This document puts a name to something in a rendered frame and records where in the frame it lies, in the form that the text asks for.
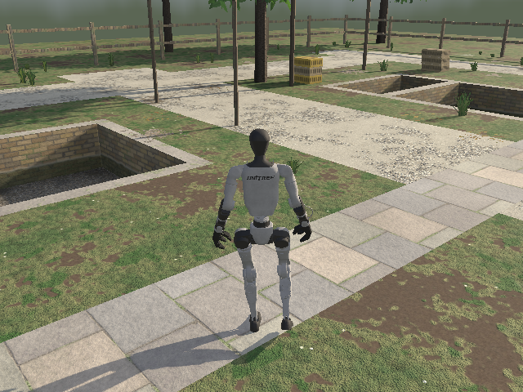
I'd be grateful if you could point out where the left robot upper arm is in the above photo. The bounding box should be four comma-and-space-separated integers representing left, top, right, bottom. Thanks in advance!
222, 165, 244, 211

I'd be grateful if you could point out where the right robot upper arm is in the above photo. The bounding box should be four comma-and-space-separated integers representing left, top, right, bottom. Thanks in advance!
277, 163, 301, 208

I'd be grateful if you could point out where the robot right forearm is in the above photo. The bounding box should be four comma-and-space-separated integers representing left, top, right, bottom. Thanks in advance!
293, 195, 310, 227

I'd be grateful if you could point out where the robot right hand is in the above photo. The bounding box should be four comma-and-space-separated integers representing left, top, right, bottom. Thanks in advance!
293, 224, 312, 242

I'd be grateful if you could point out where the robot left forearm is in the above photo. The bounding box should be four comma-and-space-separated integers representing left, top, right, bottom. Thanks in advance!
214, 199, 230, 233

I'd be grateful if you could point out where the robot head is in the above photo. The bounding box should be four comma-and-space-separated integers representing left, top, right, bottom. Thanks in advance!
246, 128, 274, 167

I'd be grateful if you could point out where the robot right shin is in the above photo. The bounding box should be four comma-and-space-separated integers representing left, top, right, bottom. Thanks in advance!
279, 265, 292, 320

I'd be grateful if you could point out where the robot left hand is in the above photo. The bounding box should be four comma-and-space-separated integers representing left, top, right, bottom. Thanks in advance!
212, 230, 231, 249

